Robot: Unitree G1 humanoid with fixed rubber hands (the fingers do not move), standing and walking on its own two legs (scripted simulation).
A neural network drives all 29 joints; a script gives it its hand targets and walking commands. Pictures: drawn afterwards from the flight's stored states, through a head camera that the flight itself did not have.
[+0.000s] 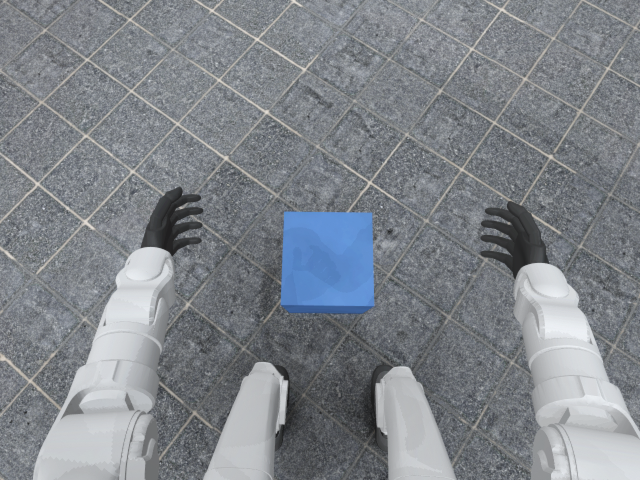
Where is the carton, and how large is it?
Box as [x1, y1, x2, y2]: [281, 212, 373, 313]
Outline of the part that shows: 284,212 281,305 289,312 362,313 373,306 371,213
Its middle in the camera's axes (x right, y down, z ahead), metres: +0.01 +0.08 +0.97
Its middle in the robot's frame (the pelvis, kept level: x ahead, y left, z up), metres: +0.45 +0.01 -0.56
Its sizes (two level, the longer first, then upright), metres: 0.210 0.200 0.250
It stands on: the floor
